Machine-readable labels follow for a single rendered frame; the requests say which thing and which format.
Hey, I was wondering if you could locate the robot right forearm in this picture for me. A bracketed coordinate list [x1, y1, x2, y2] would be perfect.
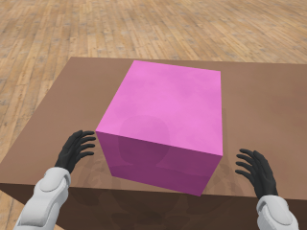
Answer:
[256, 195, 299, 230]

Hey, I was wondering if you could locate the robot left hand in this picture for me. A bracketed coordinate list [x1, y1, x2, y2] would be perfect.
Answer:
[55, 130, 96, 174]

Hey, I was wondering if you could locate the pedestal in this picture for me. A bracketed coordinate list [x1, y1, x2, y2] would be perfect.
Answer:
[0, 57, 307, 230]

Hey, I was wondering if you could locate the robot right hand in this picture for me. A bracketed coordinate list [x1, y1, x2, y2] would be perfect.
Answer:
[235, 149, 279, 200]

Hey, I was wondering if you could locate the carton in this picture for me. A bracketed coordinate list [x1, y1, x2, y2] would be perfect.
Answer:
[95, 60, 223, 196]

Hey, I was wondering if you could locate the robot left forearm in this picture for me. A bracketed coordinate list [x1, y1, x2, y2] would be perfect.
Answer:
[12, 167, 71, 230]

